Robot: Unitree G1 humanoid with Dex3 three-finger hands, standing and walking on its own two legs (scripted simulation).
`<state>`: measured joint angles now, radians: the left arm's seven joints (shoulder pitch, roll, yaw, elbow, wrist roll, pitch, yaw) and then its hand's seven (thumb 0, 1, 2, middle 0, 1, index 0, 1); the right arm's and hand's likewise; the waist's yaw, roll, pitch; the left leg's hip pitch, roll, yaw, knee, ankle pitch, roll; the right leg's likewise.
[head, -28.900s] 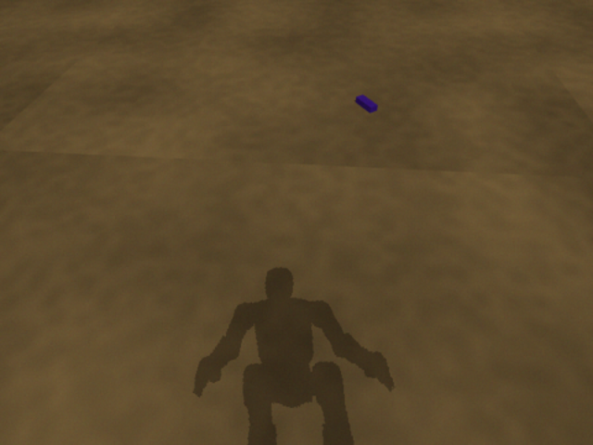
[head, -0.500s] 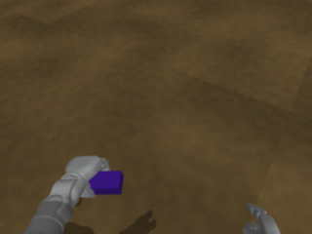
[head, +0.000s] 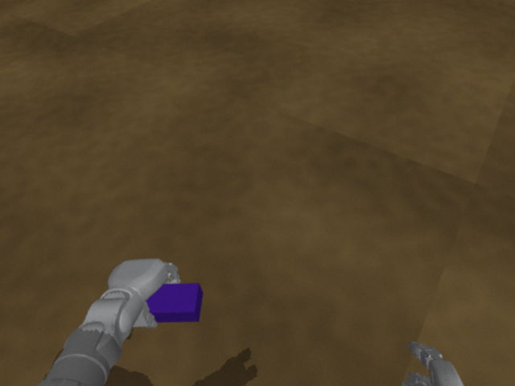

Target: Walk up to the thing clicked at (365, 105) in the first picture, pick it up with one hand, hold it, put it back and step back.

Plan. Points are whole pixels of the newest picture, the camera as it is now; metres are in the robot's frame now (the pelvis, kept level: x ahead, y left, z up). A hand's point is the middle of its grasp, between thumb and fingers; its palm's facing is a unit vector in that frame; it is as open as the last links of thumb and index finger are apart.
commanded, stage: crouch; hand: left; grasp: from above
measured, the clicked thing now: (158, 303) +0.30 +0.21 -0.09
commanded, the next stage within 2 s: lower in 1.78 s
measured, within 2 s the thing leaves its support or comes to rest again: neither
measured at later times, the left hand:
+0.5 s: hand (173, 322) +0.32 +0.23 -0.26, palm faces -0.45 +0.09 -0.89, open 8.4 cm
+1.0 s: hand (195, 336) +0.35 +0.23 -0.48, palm faces -0.50 +0.03 -0.87, open 8.4 cm
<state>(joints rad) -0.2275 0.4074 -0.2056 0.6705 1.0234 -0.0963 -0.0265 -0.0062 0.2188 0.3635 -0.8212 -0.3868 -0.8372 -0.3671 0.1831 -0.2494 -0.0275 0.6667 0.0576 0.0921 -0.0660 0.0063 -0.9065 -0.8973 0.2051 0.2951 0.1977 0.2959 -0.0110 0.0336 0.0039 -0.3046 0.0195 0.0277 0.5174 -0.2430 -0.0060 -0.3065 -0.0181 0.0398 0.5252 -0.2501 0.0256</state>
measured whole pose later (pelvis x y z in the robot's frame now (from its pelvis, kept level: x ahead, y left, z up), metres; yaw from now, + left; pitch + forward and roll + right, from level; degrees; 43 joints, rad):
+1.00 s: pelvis -0.07 +0.00 -0.31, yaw -1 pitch +37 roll -4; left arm -0.76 0.52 -0.01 1.28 1.27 -0.21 0.38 -0.01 0.22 0.33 -0.87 -0.31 -0.89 -0.29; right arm 0.18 -0.23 -0.02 0.75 -0.10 -0.05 0.05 0.00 -0.90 -0.90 0.21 0.29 0.20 0.30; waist -0.19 0.03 -0.18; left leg -1.98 0.01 -0.08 1.97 -0.64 -0.01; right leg -1.93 0.00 -0.01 1.93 -0.66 0.04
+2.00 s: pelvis -0.07 +0.00 -0.43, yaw -4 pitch +35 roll -6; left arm -0.93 0.68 0.08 1.49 1.33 -0.25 0.46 -0.01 0.25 0.25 -0.90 -0.27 -0.91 -0.25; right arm 0.13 -0.27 0.03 0.78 -0.16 -0.07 0.14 0.00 -0.92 -0.90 0.21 0.30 0.20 0.30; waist -0.25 -0.01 -0.05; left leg -2.31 0.01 -0.13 2.38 -0.68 -0.03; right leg -2.25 0.04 -0.04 2.32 -0.68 0.05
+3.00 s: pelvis -0.07 +0.00 -0.48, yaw -10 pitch +29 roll -11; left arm -0.95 0.85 0.14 1.68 1.37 -0.28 0.63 -0.01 0.26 0.20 -0.92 -0.23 -0.93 -0.22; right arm 0.09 -0.31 0.18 0.76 -0.27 -0.17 0.23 0.00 -0.90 -0.89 0.21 0.30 0.20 0.30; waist -0.34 -0.10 0.10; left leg -2.36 0.01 -0.23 2.57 -0.73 -0.04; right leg -2.28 0.07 -0.11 2.44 -0.68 0.06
